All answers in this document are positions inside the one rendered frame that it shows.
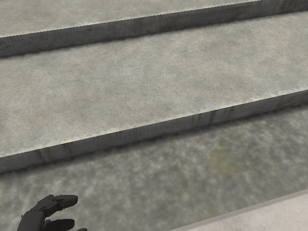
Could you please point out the left robot hand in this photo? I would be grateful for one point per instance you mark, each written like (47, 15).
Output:
(34, 220)

